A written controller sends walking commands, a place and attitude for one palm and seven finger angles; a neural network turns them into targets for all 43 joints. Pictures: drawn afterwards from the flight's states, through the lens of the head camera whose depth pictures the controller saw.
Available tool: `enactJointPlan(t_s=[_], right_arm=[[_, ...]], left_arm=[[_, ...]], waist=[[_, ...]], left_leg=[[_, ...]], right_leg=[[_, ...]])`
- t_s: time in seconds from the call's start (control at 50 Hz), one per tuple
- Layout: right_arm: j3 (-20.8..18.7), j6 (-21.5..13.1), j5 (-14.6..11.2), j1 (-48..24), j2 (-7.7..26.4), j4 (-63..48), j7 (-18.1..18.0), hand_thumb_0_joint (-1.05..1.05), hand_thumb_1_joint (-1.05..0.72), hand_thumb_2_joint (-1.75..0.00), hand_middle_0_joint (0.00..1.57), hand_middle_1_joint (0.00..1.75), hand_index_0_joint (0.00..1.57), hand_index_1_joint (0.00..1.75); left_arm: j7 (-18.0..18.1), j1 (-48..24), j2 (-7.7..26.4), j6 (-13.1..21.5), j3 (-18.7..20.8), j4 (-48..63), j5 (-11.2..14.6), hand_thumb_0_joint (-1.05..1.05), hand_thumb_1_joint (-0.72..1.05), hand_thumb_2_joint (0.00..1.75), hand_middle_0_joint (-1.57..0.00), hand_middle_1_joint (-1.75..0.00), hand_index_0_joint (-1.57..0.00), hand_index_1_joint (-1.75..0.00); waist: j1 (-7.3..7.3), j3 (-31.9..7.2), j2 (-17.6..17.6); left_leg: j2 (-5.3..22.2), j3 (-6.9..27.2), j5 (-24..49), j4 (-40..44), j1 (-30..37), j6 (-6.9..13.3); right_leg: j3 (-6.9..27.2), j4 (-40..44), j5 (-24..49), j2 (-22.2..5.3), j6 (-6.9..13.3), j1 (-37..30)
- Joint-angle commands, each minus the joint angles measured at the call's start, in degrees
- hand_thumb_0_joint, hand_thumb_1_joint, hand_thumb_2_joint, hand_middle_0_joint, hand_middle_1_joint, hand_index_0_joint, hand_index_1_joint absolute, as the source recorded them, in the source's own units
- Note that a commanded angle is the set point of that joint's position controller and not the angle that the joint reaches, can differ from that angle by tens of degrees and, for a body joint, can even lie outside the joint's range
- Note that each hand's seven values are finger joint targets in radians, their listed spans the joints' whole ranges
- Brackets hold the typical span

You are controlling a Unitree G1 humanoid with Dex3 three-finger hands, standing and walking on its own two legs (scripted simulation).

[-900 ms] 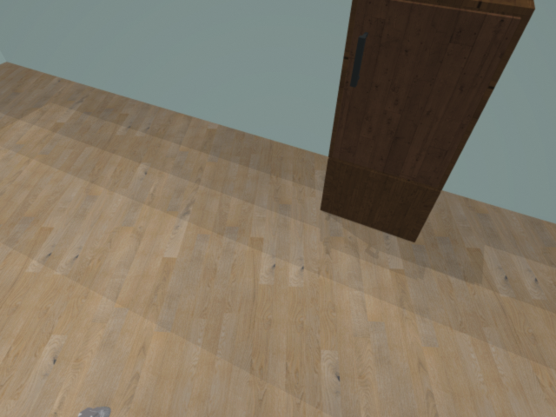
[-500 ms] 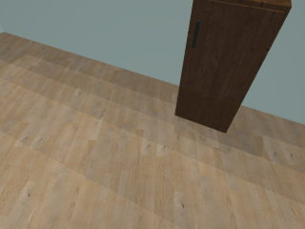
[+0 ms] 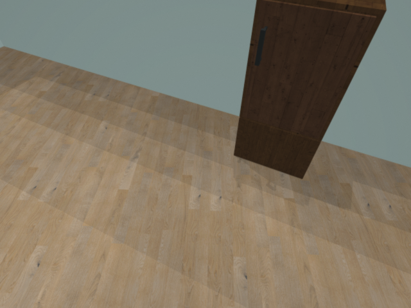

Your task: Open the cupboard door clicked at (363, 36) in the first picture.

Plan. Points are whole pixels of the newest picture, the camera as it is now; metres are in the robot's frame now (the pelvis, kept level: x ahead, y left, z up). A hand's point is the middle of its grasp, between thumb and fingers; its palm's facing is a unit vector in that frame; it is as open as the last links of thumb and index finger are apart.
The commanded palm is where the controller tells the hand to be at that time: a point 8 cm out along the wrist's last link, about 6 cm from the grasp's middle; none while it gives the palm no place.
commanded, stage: look at it before walking up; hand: left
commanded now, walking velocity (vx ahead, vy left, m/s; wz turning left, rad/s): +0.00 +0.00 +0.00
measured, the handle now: (261, 46) +1.14 -0.18 +0.01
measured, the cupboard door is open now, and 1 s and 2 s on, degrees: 0 0 0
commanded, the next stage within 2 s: walk to a spot facing it in 0.54 s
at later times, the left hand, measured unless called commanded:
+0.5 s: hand out of the picture +0.07 +0.25 -0.16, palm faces -0.03 -0.94 -0.33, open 7.4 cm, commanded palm none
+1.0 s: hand out of the picture +0.04 +0.20 -0.20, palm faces -0.05 -0.99 -0.16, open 7.4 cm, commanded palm none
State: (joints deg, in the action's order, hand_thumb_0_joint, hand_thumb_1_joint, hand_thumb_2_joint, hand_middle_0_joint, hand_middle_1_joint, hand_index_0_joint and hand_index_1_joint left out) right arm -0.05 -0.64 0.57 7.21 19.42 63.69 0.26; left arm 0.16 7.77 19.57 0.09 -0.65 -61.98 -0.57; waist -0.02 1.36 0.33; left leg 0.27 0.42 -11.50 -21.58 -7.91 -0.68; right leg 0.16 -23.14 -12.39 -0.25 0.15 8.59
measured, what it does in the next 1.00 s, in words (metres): shifts its weight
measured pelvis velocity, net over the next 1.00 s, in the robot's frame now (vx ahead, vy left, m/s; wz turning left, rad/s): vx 0.07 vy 0.02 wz -0.07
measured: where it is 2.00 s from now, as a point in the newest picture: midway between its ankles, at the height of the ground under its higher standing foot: (218, 298)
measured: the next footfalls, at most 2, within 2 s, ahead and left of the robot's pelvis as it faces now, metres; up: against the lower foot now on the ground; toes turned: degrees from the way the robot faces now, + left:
right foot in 1.26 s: +0.29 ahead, -0.14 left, +0.00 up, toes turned -15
left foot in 1.66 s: +0.42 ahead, +0.06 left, +0.00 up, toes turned -2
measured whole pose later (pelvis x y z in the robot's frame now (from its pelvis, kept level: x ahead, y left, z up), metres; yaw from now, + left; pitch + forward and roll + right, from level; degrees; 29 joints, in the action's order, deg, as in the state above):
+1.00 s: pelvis +0.07 +0.02 -0.02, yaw -4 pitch -1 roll +0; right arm -0.6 -3.2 1.5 19.5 10.5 63.6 -0.3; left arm -0.7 21.4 11.4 -1.2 0.8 -64.1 -1.2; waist 0.0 -0.8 2.3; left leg 0.9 -4.5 -23.4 -30.8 -6.7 0.9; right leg 0.7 -46.9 -25.7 -0.2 1.5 15.8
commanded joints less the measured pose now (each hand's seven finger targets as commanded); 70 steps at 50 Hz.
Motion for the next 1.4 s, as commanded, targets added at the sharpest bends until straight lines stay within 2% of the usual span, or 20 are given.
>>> enactJointPlan(t_s=[0.0, 0.62, 0.66, 0.74, 0.82, 0.86, 0.88, 0.9, 0.92, 0.94, 0.98, 1.06, 1.14, 1.2, 1.22, 1.24, 1.26, 1.3, 1.34, 1.38], right_arm=[[-2.1, -1.2, 0.0, -3.3, 11.5, -3.7, -0.8, 0.00, -0.90, -0.90, 0.20, 0.30, 0.20, 0.30], [-2.0, -1.2, -0.1, -3.4, 11.8, -3.3, -0.9, 0.00, -0.90, -0.90, 0.20, 0.30, 0.20, 0.30], [-0.2, -0.2, 0.3, 0.4, 4.0, -1.5, -0.6, 0.00, -0.90, -0.90, 0.20, 0.30, 0.20, 0.30], [-0.7, 0.4, 1.0, 3.2, 3.3, -2.1, -0.2, 0.00, -0.90, -0.90, 0.20, 0.30, 0.20, 0.30], [-1.2, -0.9, 0.8, 6.4, 1.4, -3.2, -0.3, 0.00, -0.90, -0.90, 0.20, 0.30, 0.20, 0.30], [-1.4, -1.7, 0.6, 9.4, 0.4, -2.9, -0.4, 0.00, -0.90, -0.90, 0.20, 0.30, 0.20, 0.30], [-1.7, -1.9, 0.5, 11.5, 0.7, -2.3, -0.5, 0.00, -0.90, -0.90, 0.20, 0.30, 0.20, 0.30], [-2.3, -2.3, 0.7, 15.6, 2.0, -1.0, -0.7, 0.00, -0.90, -0.90, 0.20, 0.30, 0.20, 0.30], [-3.3, -2.8, 1.0, 22.4, 4.6, 0.8, -1.2, 0.00, -0.90, -0.90, 0.20, 0.30, 0.20, 0.30], [-3.3, -3.1, 1.1, 26.4, 3.6, 1.9, -1.8, 0.00, -0.90, -0.90, 0.20, 0.30, 0.20, 0.30], [-2.6, -3.8, 0.8, 25.9, 0.2, 1.9, -2.3, 0.00, -0.90, -0.90, 0.20, 0.30, 0.20, 0.30], [-2.5, -4.5, 0.9, 22.9, -1.9, 1.8, -2.6, 0.00, -0.90, -0.90, 0.20, 0.30, 0.20, 0.30], [-2.6, -4.4, 1.0, 23.6, -2.8, 3.4, -2.7, 0.00, -0.90, -0.90, 0.20, 0.30, 0.20, 0.30], [-3.0, -4.2, 0.3, 21.7, -1.4, 3.7, -2.7, 0.00, -0.90, -0.90, 0.20, 0.30, 0.20, 0.30], [-3.1, -4.2, 0.0, 21.1, -2.0, 3.4, -2.3, 0.00, -0.90, -0.90, 0.20, 0.30, 0.20, 0.30], [-2.5, -4.3, -0.7, 23.7, -5.7, 2.4, -1.4, 0.00, -0.90, -0.90, 0.20, 0.30, 0.20, 0.30], [-2.5, -4.2, -0.7, 23.2, -7.5, 0.5, -1.6, 0.00, -0.90, -0.90, 0.20, 0.30, 0.20, 0.30], [-3.2, -3.0, -0.3, 15.4, -7.5, -1.0, -1.2, 0.00, -0.90, -0.90, 0.20, 0.30, 0.20, 0.30], [-3.0, -1.3, 0.9, 17.9, -9.4, 0.1, -0.9, 0.00, -0.90, -0.90, 0.20, 0.30, 0.20, 0.30], [-2.7, -0.2, 1.1, 21.1, -10.5, 0.9, -0.8, 0.00, -0.90, -0.90, 0.20, 0.30, 0.20, 0.30]], left_arm=[[0.5, -2.8, 11.9, 1.4, 2.7, 3.7, -0.1, 0.00, 0.90, 0.90, -0.20, -0.30, -0.20, -0.30], [0.5, -2.0, 12.0, 1.6, 2.6, 3.1, 0.0, 0.00, 0.90, 0.90, -0.20, -0.30, -0.20, -0.30], [0.7, 2.5, 4.5, 0.5, 1.0, 1.1, 0.0, 0.00, 0.90, 0.90, -0.20, -0.30, -0.20, -0.30], [-0.2, 6.4, 5.7, -0.4, 2.2, 1.3, -0.7, 0.00, 0.90, 0.90, -0.20, -0.30, -0.20, -0.30], [-0.4, 10.3, 5.3, 0.4, 3.5, 2.0, -0.4, 0.00, 0.90, 0.90, -0.20, -0.30, -0.20, -0.30], [-0.3, 10.3, 4.0, 0.9, 3.8, 2.4, -0.4, 0.00, 0.90, 0.90, -0.20, -0.30, -0.20, -0.30], [-0.4, 9.2, 2.9, 0.9, 3.8, 2.9, -0.4, 0.00, 0.90, 0.90, -0.20, -0.30, -0.20, -0.30], [-0.7, 7.5, 0.5, 0.9, 3.6, 3.9, -0.5, 0.00, 0.90, 0.90, -0.20, -0.30, -0.20, -0.30], [-0.7, 4.8, -2.5, 1.4, 3.1, 5.5, -0.5, 0.00, 0.90, 0.90, -0.20, -0.30, -0.20, -0.30], [-0.4, 0.3, -2.2, 2.1, 3.0, 7.9, -0.7, 0.00, 0.90, 0.90, -0.20, -0.30, -0.20, -0.30], [-1.0, -1.0, -2.7, 2.7, 3.4, 7.8, -0.6, 0.00, 0.90, 0.90, -0.20, -0.30, -0.20, -0.30], [-2.1, 0.0, -7.1, 1.5, 3.5, 7.2, -0.6, 0.00, 0.90, 0.90, -0.20, -0.30, -0.20, -0.30], [-2.3, -1.3, -8.8, 1.3, 3.6, 7.1, -0.4, 0.00, 0.90, 0.90, -0.20, -0.30, -0.20, -0.30], [-1.7, 11.1, -6.1, 1.8, 4.6, 3.4, -0.8, 0.00, 0.90, 0.90, -0.20, -0.30, -0.20, -0.30], [-1.2, 20.0, -3.0, 2.7, 5.5, 0.9, -1.2, 0.00, 0.90, 0.90, -0.20, -0.30, -0.20, -0.30], [-0.2, 26.4, 3.3, 3.6, 7.0, -0.6, -1.5, 0.00, 0.90, 0.90, -0.20, -0.30, -0.20, -0.30], [0.2, 28.0, 6.7, 3.4, 7.4, -1.1, -0.3, 0.00, 0.90, 0.90, -0.20, -0.30, -0.20, -0.30], [0.7, 16.8, 2.8, 2.9, 6.3, 1.9, 0.1, 0.00, 0.90, 0.90, -0.20, -0.30, -0.20, -0.30], [1.0, 9.3, -2.8, 3.2, 4.5, 3.6, -0.6, 0.00, 0.90, 0.90, -0.20, -0.30, -0.20, -0.30], [1.2, 7.6, -4.5, 3.4, 3.6, 3.5, -0.9, 0.00, 0.90, 0.90, -0.20, -0.30, -0.20, -0.30]], waist=[[-0.10, -1.1, 0.3], [-0.07, -2.9, -0.2], [-0.20, -3.3, 0.1], [-0.79, 4.9, 4.3], [-0.34, 5.0, 5.7], [0.95, 4.8, 3.8], [1.94, 6.1, 0.3], [3.69, 7.6, -7.3], [6.00, 7.9, -17.5], [7.10, 10.0, -14.6], [5.51, 9.4, -5.3], [2.34, 9.0, -8.4], [1.55, 8.8, -9.0], [-4.58, 1.6, -5.6], [-8.64, -3.2, -2.4], [-9.80, -10.2, 10.2], [-7.85, -12.8, 13.9], [-5.37, -1.2, 4.0], [-0.17, 3.3, 2.9], [2.70, 3.5, 4.0]], left_leg=[[6.0, 5.4, 4.2, 3.6, -1.2, 2.1], [6.4, 5.2, 7.6, 3.7, 1.1, 1.9], [5.7, 3.4, 0.1, 2.6, 0.9, 0.8], [3.0, 1.4, -18.1, -1.5, -8.7, 1.0], [2.3, -2.1, -13.7, -9.4, -10.2, 1.3], [3.0, -2.3, -12.3, -7.2, -6.3, 1.7], [4.5, 0.2, -13.6, -4.5, -3.3, 2.5], [9.5, 8.0, -14.7, 1.5, 1.8, 5.1], [18.4, 20.2, -11.0, 9.1, 9.2, 9.6], [22.8, 25.0, 1.4, 10.3, 13.9, 13.4], [23.1, 19.2, 16.9, 7.2, 14.8, 14.6], [16.7, 4.7, 13.4, 10.2, 8.0, 10.3], [14.6, -2.1, 20.7, 9.3, 3.9, 8.3], [13.5, -6.5, 35.1, -6.0, 2.4, 6.2], [11.1, -7.8, 29.7, -18.2, -2.9, 4.0], [5.6, -9.7, 5.8, -37.7, -15.9, 2.0], [1.2, -5.6, -21.3, -54.1, -24.0, 1.6], [7.1, -0.5, -13.8, -58.6, -26.8, 2.6], [9.1, -0.3, -7.6, -53.0, -22.5, 1.7], [9.0, -2.1, -6.6, -45.7, -18.1, 0.4]], right_leg=[[6.3, 5.1, 3.0, -6.6, 1.7, 1.1], [5.9, 5.4, 7.7, -6.9, 1.7, -0.4], [6.0, 5.5, -2.4, -6.4, 0.7, 0.0], [11.5, 8.1, -23.7, -6.7, 3.1, 5.0], [15.5, 7.5, -22.4, -9.7, 6.9, 4.4], [13.5, 3.6, -16.6, -8.5, 7.1, 6.8], [10.5, -0.4, -15.5, -5.9, 6.2, 10.9], [5.0, -10.3, -14.0, -1.3, 4.1, 18.1], [-3.6, -25.6, -13.2, 2.6, 1.9, 27.3], [-1.0, -34.0, -18.0, 0.0, 1.7, 35.9], [0.8, -38.2, -16.0, -4.6, 1.7, 37.3], [-3.7, -30.3, -8.1, -5.7, 0.9, 29.4], [-8.6, -17.8, -1.6, -2.5, 2.3, 18.1], [-9.9, -11.3, 2.6, 0.7, 4.5, 0.3], [-7.2, -8.3, 4.3, -0.9, 5.5, -11.7], [11.8, -3.3, 1.3, -16.0, 10.4, -23.2], [31.0, 5.0, 4.1, -27.1, 15.4, -23.2], [24.2, 9.5, -9.6, -24.7, 13.9, -5.0], [11.4, 11.6, -9.2, -19.9, 9.7, 7.9], [4.4, 12.2, -0.8, -16.8, 8.6, 13.4]])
